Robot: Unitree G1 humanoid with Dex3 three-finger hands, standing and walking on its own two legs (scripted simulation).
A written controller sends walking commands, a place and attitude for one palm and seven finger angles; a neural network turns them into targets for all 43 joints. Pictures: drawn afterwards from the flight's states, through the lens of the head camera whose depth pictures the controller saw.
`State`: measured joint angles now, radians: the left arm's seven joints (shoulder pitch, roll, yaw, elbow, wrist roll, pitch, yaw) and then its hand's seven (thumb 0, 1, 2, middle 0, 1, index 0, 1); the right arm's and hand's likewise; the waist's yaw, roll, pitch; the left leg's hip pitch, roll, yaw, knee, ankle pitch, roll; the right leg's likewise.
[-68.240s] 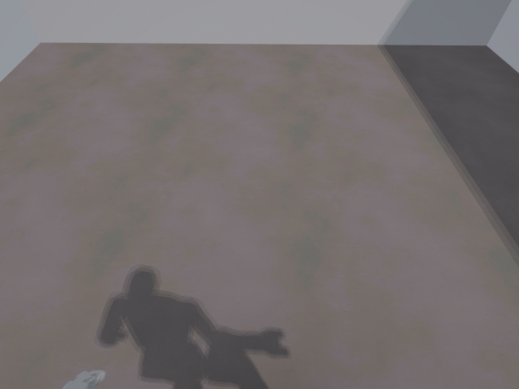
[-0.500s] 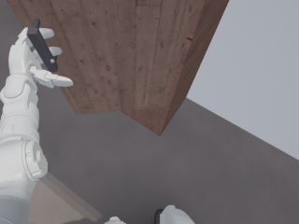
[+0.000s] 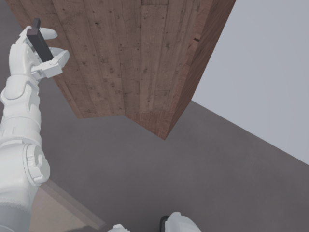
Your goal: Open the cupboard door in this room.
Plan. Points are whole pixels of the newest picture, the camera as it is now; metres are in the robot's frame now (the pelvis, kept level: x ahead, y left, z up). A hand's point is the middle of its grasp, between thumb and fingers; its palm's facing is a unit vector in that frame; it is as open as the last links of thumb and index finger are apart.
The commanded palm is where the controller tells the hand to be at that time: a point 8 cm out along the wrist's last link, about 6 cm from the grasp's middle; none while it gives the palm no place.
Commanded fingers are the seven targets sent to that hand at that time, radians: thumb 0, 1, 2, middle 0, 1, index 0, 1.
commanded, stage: close the thumb around the handle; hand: left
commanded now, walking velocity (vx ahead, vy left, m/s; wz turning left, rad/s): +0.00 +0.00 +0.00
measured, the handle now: (46, 47) +0.56 +0.23 +0.10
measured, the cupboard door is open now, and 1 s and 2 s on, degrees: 41 69 82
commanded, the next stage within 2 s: pull the door open along its arc in 0.20 s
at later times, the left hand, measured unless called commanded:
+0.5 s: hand (55, 65) +0.50 +0.20 +0.10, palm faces +0.04 -1.00 +0.00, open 5.5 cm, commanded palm +0.45 +0.25 +0.10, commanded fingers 0.00 0.90 0.90 -0.40 -1.35 -0.40 -1.35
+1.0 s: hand (82, 126) +0.34 +0.13 +0.11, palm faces +0.21 -0.98 +0.06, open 6.1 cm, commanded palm +0.28 +0.21 +0.10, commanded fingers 0.00 0.90 0.90 -0.40 -1.35 -0.40 -1.35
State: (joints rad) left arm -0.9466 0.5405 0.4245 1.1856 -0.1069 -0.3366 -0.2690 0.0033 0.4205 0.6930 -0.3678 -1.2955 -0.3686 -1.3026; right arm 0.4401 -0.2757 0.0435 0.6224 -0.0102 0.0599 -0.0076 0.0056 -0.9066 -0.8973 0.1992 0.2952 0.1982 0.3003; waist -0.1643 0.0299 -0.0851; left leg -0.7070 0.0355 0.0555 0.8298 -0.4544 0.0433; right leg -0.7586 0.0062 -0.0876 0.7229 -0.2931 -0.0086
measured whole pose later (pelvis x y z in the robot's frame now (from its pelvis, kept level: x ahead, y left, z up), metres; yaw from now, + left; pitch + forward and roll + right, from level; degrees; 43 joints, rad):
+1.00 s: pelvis +0.01 -0.02 +0.02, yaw -1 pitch +8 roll +0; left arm -0.06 0.06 0.12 0.16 -0.15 -0.16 0.12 0.02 0.68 0.73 -0.38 -1.32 -0.37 -1.30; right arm 0.19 -0.21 0.02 0.53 0.01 0.02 0.01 0.01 -0.91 -0.90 0.20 0.29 0.20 0.30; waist -0.01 0.04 -0.09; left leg -0.38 0.02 0.09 0.65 -0.40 0.02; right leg -0.49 0.01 -0.05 0.63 -0.28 -0.03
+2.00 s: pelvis -0.02 -0.04 +0.02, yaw +4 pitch +2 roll +0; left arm -0.02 -0.12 -0.17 0.09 0.06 -0.04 0.56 0.00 -0.34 0.37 -0.31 -1.17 -0.31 -1.18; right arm 0.15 -0.18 0.03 0.60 -0.06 0.05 -0.04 0.01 -0.91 -0.90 0.20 0.30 0.20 0.30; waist 0.02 0.05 -0.04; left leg -0.31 0.01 0.01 0.64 -0.36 0.00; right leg -0.38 -0.01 -0.12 0.63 -0.28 -0.05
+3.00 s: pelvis -0.02 -0.03 +0.02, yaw +2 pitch +2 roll +0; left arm 0.19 0.10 -0.10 -0.09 -0.11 -0.10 0.00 -0.01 -0.50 0.30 -0.21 -0.33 -0.20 -0.33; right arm 0.22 -0.20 0.06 0.54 0.00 -0.07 -0.03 0.02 -0.91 -0.90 0.20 0.30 0.20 0.30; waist 0.02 0.04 -0.02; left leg -0.31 0.01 0.05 0.65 -0.38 0.01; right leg -0.40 -0.01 -0.08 0.64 -0.28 -0.04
